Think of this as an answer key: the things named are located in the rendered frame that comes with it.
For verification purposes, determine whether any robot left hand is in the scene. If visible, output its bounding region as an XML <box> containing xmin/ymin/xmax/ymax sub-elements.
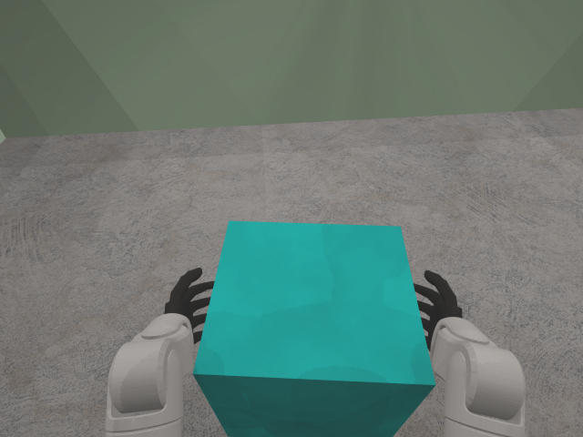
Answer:
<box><xmin>164</xmin><ymin>268</ymin><xmax>214</xmax><ymax>344</ymax></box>

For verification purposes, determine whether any right robot forearm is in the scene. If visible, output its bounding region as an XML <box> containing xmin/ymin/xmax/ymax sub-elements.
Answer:
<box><xmin>430</xmin><ymin>317</ymin><xmax>526</xmax><ymax>437</ymax></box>

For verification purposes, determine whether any carton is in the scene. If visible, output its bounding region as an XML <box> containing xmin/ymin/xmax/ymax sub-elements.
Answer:
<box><xmin>193</xmin><ymin>221</ymin><xmax>435</xmax><ymax>437</ymax></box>

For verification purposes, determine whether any left robot forearm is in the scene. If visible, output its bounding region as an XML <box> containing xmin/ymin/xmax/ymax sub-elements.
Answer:
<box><xmin>105</xmin><ymin>313</ymin><xmax>194</xmax><ymax>437</ymax></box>

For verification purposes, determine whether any robot right hand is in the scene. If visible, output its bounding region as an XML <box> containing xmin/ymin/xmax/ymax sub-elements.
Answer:
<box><xmin>414</xmin><ymin>270</ymin><xmax>462</xmax><ymax>351</ymax></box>

